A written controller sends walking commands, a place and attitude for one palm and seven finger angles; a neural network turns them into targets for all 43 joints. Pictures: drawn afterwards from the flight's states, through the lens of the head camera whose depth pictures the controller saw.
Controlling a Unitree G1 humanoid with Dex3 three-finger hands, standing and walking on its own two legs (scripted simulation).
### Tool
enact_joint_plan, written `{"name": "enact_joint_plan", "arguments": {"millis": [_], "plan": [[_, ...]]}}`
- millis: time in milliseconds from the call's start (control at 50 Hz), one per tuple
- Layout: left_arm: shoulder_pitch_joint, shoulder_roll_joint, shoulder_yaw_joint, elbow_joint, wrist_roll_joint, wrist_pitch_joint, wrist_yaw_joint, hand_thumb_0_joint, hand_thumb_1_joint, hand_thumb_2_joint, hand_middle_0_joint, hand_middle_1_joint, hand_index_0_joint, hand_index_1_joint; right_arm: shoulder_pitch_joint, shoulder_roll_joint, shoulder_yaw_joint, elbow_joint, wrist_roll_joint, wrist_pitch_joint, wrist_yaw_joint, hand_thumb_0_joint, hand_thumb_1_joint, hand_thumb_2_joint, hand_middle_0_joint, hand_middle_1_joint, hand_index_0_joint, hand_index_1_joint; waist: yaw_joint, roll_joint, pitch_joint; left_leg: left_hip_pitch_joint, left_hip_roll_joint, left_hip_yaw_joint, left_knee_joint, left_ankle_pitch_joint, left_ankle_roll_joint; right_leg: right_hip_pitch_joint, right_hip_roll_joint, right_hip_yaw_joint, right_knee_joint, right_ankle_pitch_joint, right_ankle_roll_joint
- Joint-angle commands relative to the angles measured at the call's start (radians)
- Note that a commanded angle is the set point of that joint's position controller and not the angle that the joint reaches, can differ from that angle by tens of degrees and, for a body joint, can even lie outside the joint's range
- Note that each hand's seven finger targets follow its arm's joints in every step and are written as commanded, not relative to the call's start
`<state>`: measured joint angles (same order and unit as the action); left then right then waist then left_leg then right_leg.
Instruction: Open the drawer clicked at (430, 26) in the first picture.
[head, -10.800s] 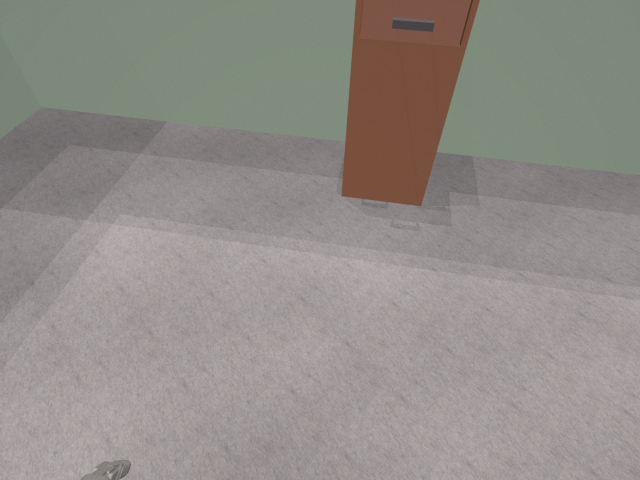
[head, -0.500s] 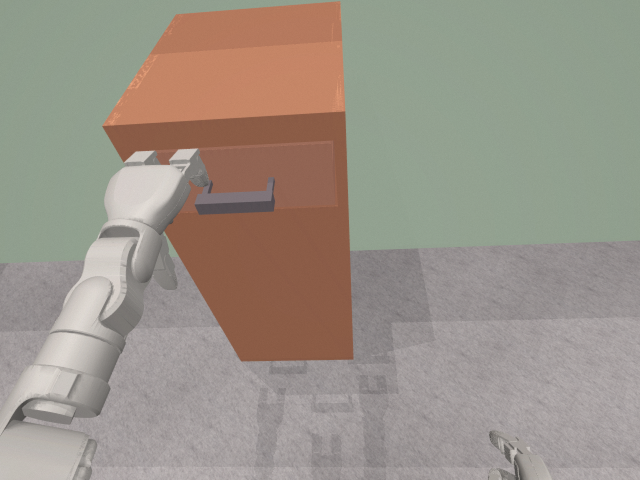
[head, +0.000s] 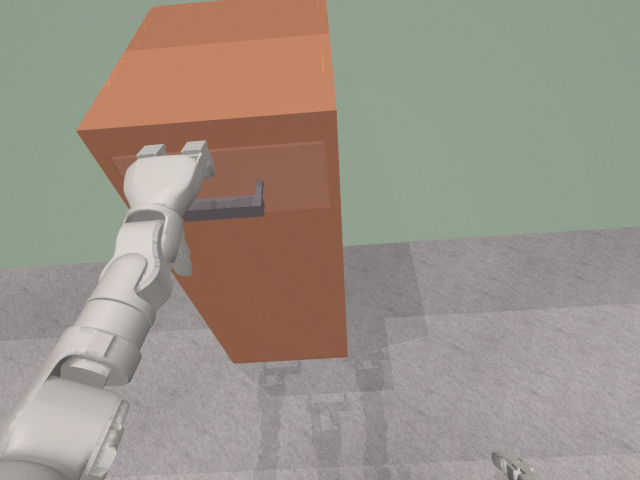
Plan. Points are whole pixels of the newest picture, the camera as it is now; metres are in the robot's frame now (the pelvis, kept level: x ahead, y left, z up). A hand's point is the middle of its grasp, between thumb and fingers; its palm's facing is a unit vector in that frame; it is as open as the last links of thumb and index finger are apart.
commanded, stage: move the hooked fingers above the handle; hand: left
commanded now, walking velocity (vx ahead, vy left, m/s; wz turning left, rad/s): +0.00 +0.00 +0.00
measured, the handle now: (224, 198) +0.52 +0.20 +0.03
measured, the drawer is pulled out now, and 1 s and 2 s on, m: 0.00 0.00 0.00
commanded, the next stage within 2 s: lower the fingers behind the handle in 1.34 s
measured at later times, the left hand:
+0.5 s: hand (214, 198) +0.47 +0.19 +0.08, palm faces -0.07 +0.04 -1.00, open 13.8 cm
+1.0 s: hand (217, 187) +0.48 +0.19 +0.09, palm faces -0.01 +0.02 -1.00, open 13.5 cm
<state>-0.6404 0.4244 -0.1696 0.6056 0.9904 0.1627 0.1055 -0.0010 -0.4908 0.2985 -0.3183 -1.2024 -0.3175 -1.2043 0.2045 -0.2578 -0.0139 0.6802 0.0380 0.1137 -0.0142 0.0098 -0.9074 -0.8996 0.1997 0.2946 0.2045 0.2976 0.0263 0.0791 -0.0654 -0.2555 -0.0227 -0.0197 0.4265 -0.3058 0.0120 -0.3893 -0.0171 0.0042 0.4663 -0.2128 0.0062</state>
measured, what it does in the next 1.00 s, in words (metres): stands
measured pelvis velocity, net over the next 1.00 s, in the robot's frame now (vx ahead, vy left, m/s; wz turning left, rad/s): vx -0.02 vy -0.01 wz -0.03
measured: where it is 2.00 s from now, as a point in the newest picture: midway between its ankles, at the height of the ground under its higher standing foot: outside the picture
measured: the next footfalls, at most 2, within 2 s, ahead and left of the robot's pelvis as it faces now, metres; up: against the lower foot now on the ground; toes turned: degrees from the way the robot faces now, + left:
none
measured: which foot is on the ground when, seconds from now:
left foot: down 0.00-1.00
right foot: down 0.00-1.00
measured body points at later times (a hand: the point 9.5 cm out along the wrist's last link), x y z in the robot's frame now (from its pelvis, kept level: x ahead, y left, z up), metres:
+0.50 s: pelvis +0.01 -0.01 -0.01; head +0.07 -0.04 +0.44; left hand +0.47 +0.19 +0.13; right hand +0.08 -0.26 -0.16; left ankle -0.06 +0.11 -0.74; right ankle +0.01 -0.13 -0.74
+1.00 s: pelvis -0.02 -0.01 -0.01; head +0.05 -0.04 +0.44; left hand +0.48 +0.18 +0.14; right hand +0.03 -0.28 -0.15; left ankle -0.06 +0.11 -0.74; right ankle +0.01 -0.13 -0.74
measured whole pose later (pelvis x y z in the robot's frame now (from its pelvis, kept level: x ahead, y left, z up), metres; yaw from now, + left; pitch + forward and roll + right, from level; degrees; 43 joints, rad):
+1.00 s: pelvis -0.02 -0.01 -0.01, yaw -1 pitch +13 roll +1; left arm -0.93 0.47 -0.07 1.05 1.06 0.06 0.19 0.00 -0.49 0.30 -0.36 -1.22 -0.37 -1.23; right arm 0.29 -0.26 -0.03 0.69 0.02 0.09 -0.04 0.01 -0.91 -0.90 0.20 0.29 0.21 0.30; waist -0.09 0.06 -0.08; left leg -0.42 0.00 0.00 0.52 -0.32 0.00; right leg -0.55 0.01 0.02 0.53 -0.20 -0.01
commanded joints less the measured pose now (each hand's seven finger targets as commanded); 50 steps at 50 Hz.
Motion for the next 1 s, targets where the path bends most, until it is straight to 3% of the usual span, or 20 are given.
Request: {"name": "enact_joint_plan", "arguments": {"millis": [0, 80, 120, 140, 200, 280, 300, 380, 460, 500, 540, 580, 600, 640, 700, 740, 800, 840, 880, 980], "plan": [[-0.469, 0.144, 0.024, -0.165, 0.004, -0.018, -0.044, 0.000, -0.500, 0.300, -0.300, -1.200, -0.300, -1.200, -0.034, -0.136, -0.048, -0.132, 0.003, -0.025, -0.025, 0.000, -0.900, -0.900, 0.200, 0.300, 0.200, 0.300, -0.048, -0.148, -0.322, 0.016, -0.015, 0.041, -0.001, 0.425, 0.015, 0.261, 0.026, -0.040, 0.016, 0.326, -0.043], [-0.563, 0.183, 0.060, -0.211, 0.009, -0.123, -0.034, 0.000, -0.500, 0.300, -0.300, -1.200, -0.300, -1.200, 0.007, -0.121, -0.055, -0.128, -0.015, -0.033, -0.036, 0.000, -0.900, -0.900, 0.200, 0.300, 0.200, 0.300, -0.043, -0.066, -0.397, 0.055, -0.019, 0.026, 0.041, 0.511, 0.009, 0.253, 0.026, -0.032, 0.048, 0.367, -0.049], [-0.566, 0.196, 0.094, -0.223, 0.016, -0.164, 0.006, 0.000, -0.500, 0.300, -0.300, -1.200, -0.300, -1.200, 0.033, -0.106, -0.060, -0.123, -0.021, -0.040, -0.031, 0.000, -0.900, -0.900, 0.200, 0.300, 0.200, 0.300, -0.026, -0.032, -0.456, 0.073, -0.015, 0.022, 0.066, 0.608, 0.000, 0.255, 0.028, -0.032, 0.074, 0.406, -0.050], [-0.588, 0.193, 0.099, -0.209, 0.021, -0.174, 0.032, 0.000, -0.500, 0.300, -0.300, -1.200, -0.300, -1.200, 0.041, -0.103, -0.060, -0.112, -0.023, -0.041, -0.028, 0.000, -0.900, -0.900, 0.200, 0.300, 0.200, 0.300, -0.034, -0.019, -0.440, 0.071, -0.011, 0.019, 0.074, 0.647, -0.010, 0.231, 0.030, -0.036, 0.080, 0.415, -0.051], [-0.576, 0.210, 0.148, -0.087, 0.035, -0.153, 0.111, 0.000, -0.500, 0.300, -0.300, -1.200, -0.300, -1.200, 0.062, -0.101, -0.059, -0.084, -0.027, -0.044, -0.014, 0.000, -0.900, -0.900, 0.200, 0.300, 0.200, 0.300, -0.023, -0.046, -0.407, 0.008, -0.007, 0.022, 0.077, 0.653, -0.020, 0.218, 0.035, -0.046, 0.094, 0.414, -0.052], [-0.555, 0.213, 0.163, 0.066, 0.060, -0.057, 0.168, 0.000, -0.500, 0.300, -0.300, -1.200, -0.300, -1.200, 0.053, -0.113, -0.057, -0.064, -0.030, -0.034, 0.001, 0.000, -0.900, -0.900, 0.200, 0.300, 0.200, 0.300, -0.021, -0.103, -0.408, -0.071, -0.012, 0.048, 0.065, 0.576, -0.012, 0.258, 0.033, -0.043, 0.097, 0.430, -0.049], [-0.582, 0.197, 0.131, 0.084, 0.067, -0.033, 0.166, 0.000, -0.500, 0.300, -0.300, -1.200, -0.300, -1.200, 0.052, -0.114, -0.055, -0.066, -0.028, -0.029, 0.003, 0.000, -0.900, -0.900, 0.200, 0.300, 0.200, 0.300, -0.031, -0.079, -0.406, -0.076, -0.009, 0.054, 0.060, 0.548, -0.009, 0.247, 0.030, -0.042, 0.097, 0.420, -0.048], [-0.651, 0.105, 0.033, 0.123, 0.053, 0.023, 0.098, 0.000, -0.500, 0.300, -0.300, -1.200, -0.300, -1.200, 0.069, -0.131, -0.072, -0.072, -0.022, -0.012, 0.002, 0.000, -0.900, -0.900, 0.200, 0.300, 0.200, 0.300, -0.087, -0.125, -0.439, -0.046, -0.007, 0.055, 0.074, 0.532, 0.009, 0.239, 0.032, -0.039, 0.084, 0.428, -0.038], [-0.754, 0.060, -0.021, 0.067, 0.016, -0.054, 0.024, 0.000, -0.500, 0.300, -0.300, -1.200, -0.300, -1.200, 0.104, -0.132, -0.083, -0.070, -0.026, -0.014, -0.018, 0.000, -0.900, -0.900, 0.200, 0.300, 0.200, 0.300, -0.132, -0.118, -0.448, -0.004, -0.010, 0.039, 0.091, 0.488, 0.025, 0.201, 0.033, -0.030, 0.074, 0.414, -0.030], [-0.795, 0.118, 0.023, 0.067, 0.013, -0.116, 0.023, 0.000, -0.500, 0.300, -0.300, -1.200, -0.300, -1.200, 0.130, -0.133, -0.083, -0.059, -0.029, -0.022, -0.029, 0.000, -0.900, -0.900, 0.200, 0.300, 0.200, 0.300, -0.137, -0.119, -0.439, -0.029, -0.015, 0.032, 0.097, 0.452, 0.028, 0.200, 0.032, -0.021, 0.075, 0.403, -0.031], [-0.788, 0.216, 0.110, 0.084, 0.029, -0.161, 0.055, 0.000, -0.500, 0.300, -0.300, -1.200, -0.300, -1.200, 0.149, -0.129, -0.077, -0.055, -0.034, -0.027, -0.037, 0.000, -0.900, -0.900, 0.200, 0.300, 0.200, 0.300, -0.115, -0.118, -0.452, -0.071, -0.018, 0.034, 0.099, 0.442, 0.027, 0.228, 0.030, -0.011, 0.090, 0.418, -0.033], [-0.761, 0.330, 0.214, 0.084, 0.053, -0.186, 0.113, 0.000, -0.500, 0.300, -0.300, -1.200, -0.300, -1.200, 0.155, -0.126, -0.072, -0.057, -0.043, -0.031, -0.037, 0.000, -0.900, -0.900, 0.200, 0.300, 0.200, 0.300, -0.067, -0.074, -0.513, -0.107, -0.022, 0.039, 0.100, 0.479, 0.018, 0.279, 0.030, -0.009, 0.114, 0.441, -0.040], [-0.778, 0.339, 0.221, 0.090, 0.066, -0.180, 0.146, 0.000, -0.500, 0.300, -0.300, -1.200, -0.300, -1.200, 0.153, -0.118, -0.068, -0.058, -0.042, -0.036, -0.033, 0.000, -0.900, -0.900, 0.200, 0.300, 0.200, 0.300, -0.072, -0.047, -0.499, -0.133, -0.022, 0.040, 0.101, 0.472, 0.015, 0.269, 0.029, -0.011, 0.124, 0.439, -0.040], [-0.768, 0.278, 0.181, 0.111, 0.087, -0.158, 0.189, 0.000, -0.500, 0.300, -0.300, -1.200, -0.300, -1.200, 0.154, -0.115, -0.074, -0.052, -0.040, -0.049, -0.023, 0.000, -0.900, -0.900, 0.200, 0.300, 0.200, 0.300, -0.088, -0.046, -0.443, -0.140, -0.015, 0.049, 0.102, 0.466, 0.014, 0.216, 0.032, -0.020, 0.118, 0.421, -0.040], [-0.792, 0.361, 0.230, 0.125, 0.096, -0.123, 0.228, 0.000, -0.500, 0.300, -0.300, -1.200, -0.300, -1.200, 0.153, -0.125, -0.078, -0.057, -0.037, -0.054, -0.017, 0.000, -0.900, -0.900, 0.200, 0.300, 0.200, 0.300, -0.082, -0.049, -0.499, -0.158, -0.021, 0.064, 0.097, 0.425, 0.016, 0.269, 0.030, -0.008, 0.112, 0.411, -0.033], [-0.776, 0.346, 0.216, 0.153, 0.085, -0.094, 0.222, 0.000, -0.500, 0.300, -0.300, -1.200, -0.300, -1.200, 0.146, -0.125, -0.080, -0.057, -0.034, -0.054, -0.017, 0.000, -0.900, -0.900, 0.200, 0.300, 0.200, 0.300, -0.085, -0.043, -0.500, -0.153, -0.022, 0.073, 0.089, 0.399, 0.018, 0.275, 0.029, -0.009, 0.102, 0.400, -0.031], [-0.791, 0.394, 0.224, 0.219, 0.070, -0.063, 0.193, 0.000, -0.500, 0.300, -0.300, -1.200, -0.300, -1.200, 0.139, -0.139, -0.071, -0.056, -0.023, -0.047, -0.026, 0.000, -0.900, -0.900, 0.200, 0.300, 0.200, 0.300, -0.099, -0.094, -0.452, -0.192, -0.021, 0.075, 0.066, 0.312, 0.023, 0.283, 0.024, 0.000, 0.074, 0.334, -0.021], [-0.779, 0.367, 0.196, 0.242, 0.064, -0.056, 0.165, 0.000, -0.500, 0.300, -0.300, -1.200, -0.300, -1.200, 0.134, -0.141, -0.070, -0.061, -0.019, -0.047, -0.033, 0.000, -0.900, -0.900, 0.200, 0.300, 0.200, 0.300, -0.101, -0.095, -0.440, -0.184, -0.019, 0.076, 0.056, 0.291, 0.025, 0.273, 0.023, -0.002, 0.065, 0.310, -0.021], [-0.773, 0.387, 0.205, 0.263, 0.067, -0.069, 0.142, 0.000, -0.500, 0.300, -0.300, -1.200, -0.300, -1.200, 0.135, -0.147, -0.068, -0.064, -0.018, -0.046, -0.041, 0.000, -0.900, -0.900, 0.200, 0.300, 0.200, 0.300, -0.103, -0.112, -0.439, -0.183, -0.019, 0.074, 0.051, 0.284, 0.028, 0.278, 0.022, 0.000, 0.058, 0.298, -0.020], [-0.731, 0.324, 0.160, 0.249, 0.069, -0.120, 0.101, 0.000, -0.500, 0.300, -0.300, -1.200, -0.300, -1.200, 0.148, -0.147, -0.069, -0.081, -0.017, -0.054, -0.047, 0.000, -0.900, -0.900, 0.200, 0.300, 0.200, 0.300, -0.102, -0.098, -0.430, -0.157, -0.013, 0.070, 0.053, 0.290, 0.028, 0.237, 0.026, -0.006, 0.058, 0.279, -0.026]]}}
